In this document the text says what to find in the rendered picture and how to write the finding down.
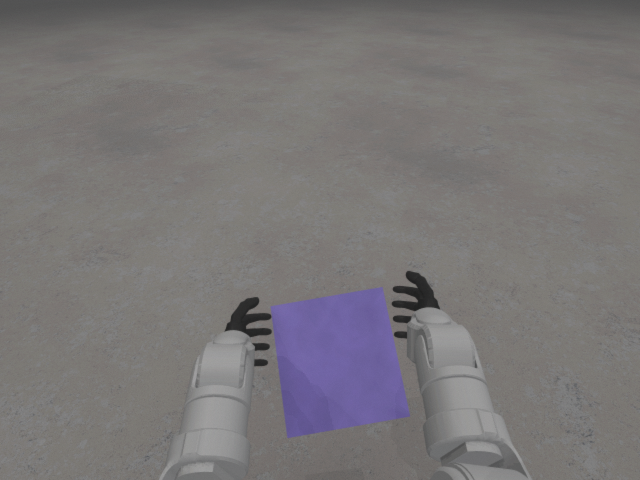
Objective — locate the left robot forearm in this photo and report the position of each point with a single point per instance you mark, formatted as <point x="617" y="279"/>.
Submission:
<point x="212" y="443"/>

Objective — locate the right robot hand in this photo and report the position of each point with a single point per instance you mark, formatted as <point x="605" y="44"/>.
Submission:
<point x="424" y="294"/>

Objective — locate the right robot forearm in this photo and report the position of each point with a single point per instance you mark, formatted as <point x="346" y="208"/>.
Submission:
<point x="461" y="423"/>

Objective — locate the left robot hand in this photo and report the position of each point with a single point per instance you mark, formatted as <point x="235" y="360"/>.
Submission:
<point x="239" y="321"/>

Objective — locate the carton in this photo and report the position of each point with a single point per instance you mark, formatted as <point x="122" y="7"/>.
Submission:
<point x="337" y="362"/>

